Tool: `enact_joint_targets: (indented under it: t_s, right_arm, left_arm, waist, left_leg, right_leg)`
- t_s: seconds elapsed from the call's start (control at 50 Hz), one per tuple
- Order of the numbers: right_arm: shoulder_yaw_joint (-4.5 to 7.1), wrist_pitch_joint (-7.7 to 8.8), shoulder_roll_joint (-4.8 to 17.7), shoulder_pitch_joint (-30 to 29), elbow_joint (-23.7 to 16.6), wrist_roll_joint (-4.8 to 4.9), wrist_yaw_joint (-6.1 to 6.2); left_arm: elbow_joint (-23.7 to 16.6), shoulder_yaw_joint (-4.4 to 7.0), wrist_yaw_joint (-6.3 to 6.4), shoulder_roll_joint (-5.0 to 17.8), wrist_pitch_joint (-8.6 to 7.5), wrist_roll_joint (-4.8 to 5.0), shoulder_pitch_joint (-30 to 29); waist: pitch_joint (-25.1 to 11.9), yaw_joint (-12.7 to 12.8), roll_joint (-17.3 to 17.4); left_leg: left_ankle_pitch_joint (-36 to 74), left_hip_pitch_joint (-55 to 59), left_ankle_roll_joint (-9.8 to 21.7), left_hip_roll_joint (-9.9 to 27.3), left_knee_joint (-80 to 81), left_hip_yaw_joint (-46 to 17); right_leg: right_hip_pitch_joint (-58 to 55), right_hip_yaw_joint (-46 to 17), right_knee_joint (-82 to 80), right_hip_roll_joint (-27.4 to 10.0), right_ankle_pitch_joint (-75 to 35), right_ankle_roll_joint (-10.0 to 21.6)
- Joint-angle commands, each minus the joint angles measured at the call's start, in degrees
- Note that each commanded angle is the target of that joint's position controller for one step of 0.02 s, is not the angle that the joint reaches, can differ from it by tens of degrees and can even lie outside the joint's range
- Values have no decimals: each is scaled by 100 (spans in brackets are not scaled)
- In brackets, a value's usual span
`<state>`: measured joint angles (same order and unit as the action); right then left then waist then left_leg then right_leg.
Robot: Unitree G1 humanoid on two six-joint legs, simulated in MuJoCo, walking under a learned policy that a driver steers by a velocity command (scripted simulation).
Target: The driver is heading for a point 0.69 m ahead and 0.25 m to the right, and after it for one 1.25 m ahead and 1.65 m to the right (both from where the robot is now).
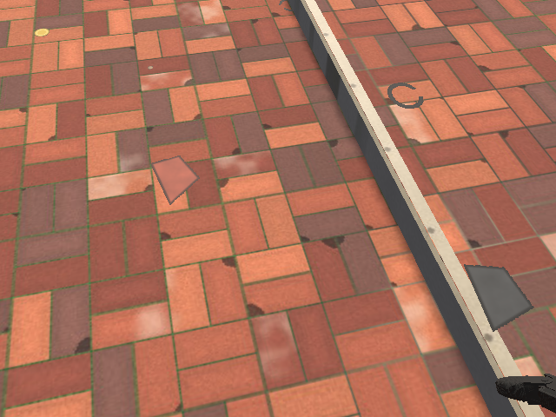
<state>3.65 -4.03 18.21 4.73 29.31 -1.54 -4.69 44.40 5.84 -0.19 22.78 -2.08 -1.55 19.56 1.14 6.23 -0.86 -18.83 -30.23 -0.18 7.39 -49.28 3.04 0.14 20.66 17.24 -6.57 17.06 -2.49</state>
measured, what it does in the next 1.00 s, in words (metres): walks ahead, turning right: left foot, then right foot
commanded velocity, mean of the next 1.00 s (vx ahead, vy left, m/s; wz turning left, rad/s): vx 0.92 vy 0.00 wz -0.49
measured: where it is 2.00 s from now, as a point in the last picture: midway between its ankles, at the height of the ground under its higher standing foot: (528, 153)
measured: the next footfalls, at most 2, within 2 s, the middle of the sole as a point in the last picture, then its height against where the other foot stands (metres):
left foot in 0.10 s outside the picture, level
right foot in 0.56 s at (280, 384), level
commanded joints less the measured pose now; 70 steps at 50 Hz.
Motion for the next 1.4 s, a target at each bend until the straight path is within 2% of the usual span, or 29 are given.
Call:
enact_joint_targets:
  t_s: [0.02,0.06,0.1,0.12,0.14,0.16,0.2,0.24,0.4,0.48,0.52,0.56,0.58,0.6,0.62,0.66,0.72,0.78,0.9,0.96,0.98,1.0,1.02,1.06,1.2,1.3,1.34,1.38,1.4]
  right_arm:
    - [33,-14,340,-1099,-661,-133,-300]
    - [-2,82,323,-570,-406,-170,-259]
    - [174,284,557,1872,642,-159,40]
    - [316,353,1282,2680,831,-150,254]
    - [407,394,1943,2393,545,-30,388]
    - [297,429,1521,2125,591,-107,434]
    - [81,543,841,1615,733,-134,475]
    - [-70,695,457,1106,753,-18,480]
    - [-169,1060,127,1779,1530,-7,454]
    - [-127,1040,586,1855,1730,1,700]
    - [-2,891,977,1529,1649,-83,849]
    - [104,728,1163,695,1433,-93,797]
    - [-170,829,166,171,1253,-164,580]
    - [-301,968,-146,906,610,-20,528]
    - [-349,1140,199,704,501,-136,489]
    - [-326,1170,458,587,593,-216,444]
    - [-435,769,342,463,562,-375,416]
    - [-547,737,123,-531,161,-178,324]
    - [-460,827,291,-856,-8,-19,418]
    - [-79,935,1044,1564,586,-44,634]
    - [76,962,1406,2820,817,-209,740]
    - [182,921,1866,2137,732,-355,682]
    - [154,859,1194,1429,556,-292,623]
    - [-34,835,449,1080,662,-250,580]
    - [-120,1121,197,1562,1421,-79,428]
    - [-116,1063,349,2495,2042,-386,416]
    - [-181,1058,112,3340,2382,-549,452]
    - [-295,999,-68,3507,2576,-624,560]
    - [-318,933,104,2611,2261,-426,653]
  left_arm:
    - [-218,81,-56,639,6,-84,176]
    - [-174,46,-36,711,53,-77,86]
    - [-141,-81,-65,534,-15,4,-126]
    - [-500,-298,-141,-165,-49,-63,-367]
    - [-990,-245,-113,59,-86,-71,-941]
    - [-923,-179,-93,308,-85,53,-1229]
    - [-438,-182,-159,240,-137,136,-430]
    - [-17,-175,-267,113,57,66,132]
    - [-300,-363,-459,-410,107,139,-1302]
    - [-459,-451,-471,-361,157,133,-1348]
    - [-133,-308,-401,47,232,119,-60]
    - [528,35,-239,635,209,133,2242]
    - [612,86,-123,669,233,266,1653]
    - [280,126,-102,1145,221,76,824]
    - [93,123,-58,835,212,94,742]
    - [171,-12,13,296,113,27,371]
    - [94,-79,23,311,-187,97,71]
    - [71,8,-8,426,-296,137,109]
    - [136,155,-61,609,-302,189,453]
    - [-32,183,-67,819,-359,107,-167]
    - [-234,-49,-43,-36,-425,85,-329]
    - [-650,-252,-49,-562,-393,422,427]
    - [-377,-240,30,-12,-243,214,100]
    - [-402,-177,-92,133,-119,56,-584]
    - [-1236,-432,-333,-424,208,-42,-1631]
    - [-1924,-582,45,-864,331,87,-2868]
    - [-2277,-714,110,-1054,135,133,-3994]
    - [-2614,-893,3,-1230,-67,136,-4676]
    - [-2516,-1053,-208,-1272,-59,212,-4026]
  waist:
    - [328,84,-726]
    - [376,-283,-678]
    - [-570,-1614,328]
    - [-817,-1943,2167]
    - [-1006,-1866,2336]
    - [-460,-1793,1033]
    - [-31,-1060,573]
    - [151,-589,859]
    - [904,-605,353]
    - [323,-307,569]
    - [-410,437,832]
    - [-1049,1594,319]
    - [-276,1012,-1116]
    - [-850,-84,-1455]
    - [-953,87,-427]
    - [226,-570,718]
    - [768,-931,726]
    - [809,-572,374]
    - [-24,-144,-238]
    - [-1400,-1536,-167]
    - [-2073,-1855,744]
    - [-2742,-944,2913]
    - [-1889,-976,1553]
    - [-814,-968,354]
    - [-71,-539,595]
    - [763,-506,536]
    - [1150,-955,242]
    - [1007,-884,63]
    - [556,-324,-222]
  left_leg:
    - [-239,-586,346,-209,444,428]
    - [-662,581,580,-567,984,500]
    - [-79,3850,854,-1323,1604,556]
    - [-1928,5191,894,295,2676,-1719]
    - [-2476,4902,1097,1266,3741,-4063]
    - [-1523,4548,1018,1445,3627,-3490]
    - [-233,3524,722,973,3492,-1931]
    - [410,2840,356,618,3827,-1128]
    - [3955,2972,38,170,4500,871]
    - [8116,3460,-186,289,3683,1281]
    - [9499,3675,-220,505,1961,1201]
    - [6829,2138,-51,78,-2233,1074]
    - [-213,-36,71,-1199,-4364,751]
    - [-1025,-1968,-191,-1327,-5467,-519]
    - [-637,-2273,-57,-1026,-4852,-1141]
    - [-123,-1698,-12,-471,-3388,-1048]
    - [21,-736,-331,-88,-2002,-777]
    - [1355,38,-504,-94,-30,-396]
    - [2281,1045,-228,-695,1996,-370]
    - [967,3726,28,-530,1917,-607]
    - [-937,5017,106,832,1970,-1894]
    - [-1916,5665,737,2230,3325,-5331]
    - [-2992,4887,754,1830,3496,-4947]
    - [-839,3610,620,1284,3422,-2902]
    - [2584,2619,355,971,3770,-159]
    - [3375,4026,393,1407,3548,277]
    - [4115,5459,250,1256,3330,429]
    - [5437,4909,-25,870,3608,1326]
    - [7010,3085,-29,507,3914,1908]
  right_leg:
    - [-407,-960,-821,-1504,1188,755]
    - [299,-666,-457,-1538,-127,744]
    - [1785,31,2346,-903,-2794,740]
    - [3866,-216,4562,-274,1179,482]
    - [5097,-1583,5910,386,1733,398]
    - [5479,-2400,6224,356,865,525]
    - [4753,-2629,5627,143,-71,595]
    - [4125,-2576,5393,49,-620,464]
    - [4614,-1624,3955,408,-1958,801]
    - [3000,-731,2717,1019,-1884,1167]
    - [1721,-775,2689,1329,-1274,1368]
    - [-703,-1785,1851,1064,-767,2048]
    - [-960,-2743,1827,692,-510,2168]
    - [-1876,-5708,1156,-337,-276,3315]
    - [-1680,-6850,-123,-765,1281,3274]
    - [219,-6163,-776,-489,1625,2648]
    - [2127,-4920,-980,279,646,2372]
    - [2741,-4179,-1050,790,-594,2085]
    - [990,-4244,49,663,-3396,1383]
    - [1353,-4111,3086,891,-4161,1026]
    - [2387,-3628,4979,1204,-922,1073]
    - [3960,-2947,6325,1610,1228,871]
    - [4481,-2791,6564,926,482,964]
    - [4345,-2545,6102,546,-167,844]
    - [4841,-2337,6213,71,-760,800]
    - [8031,-2356,9837,265,1051,1364]
    - [9757,-2259,9913,421,2169,1569]
    - [8653,-1166,8181,452,2311,1561]
    - [5553,-649,5861,652,1342,1570]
